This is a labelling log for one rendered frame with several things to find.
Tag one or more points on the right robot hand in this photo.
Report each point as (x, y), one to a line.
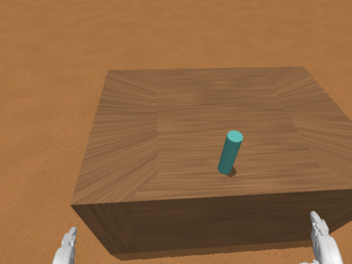
(324, 247)

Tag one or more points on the can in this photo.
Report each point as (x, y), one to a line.
(230, 151)

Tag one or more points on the left robot hand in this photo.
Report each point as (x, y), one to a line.
(66, 253)

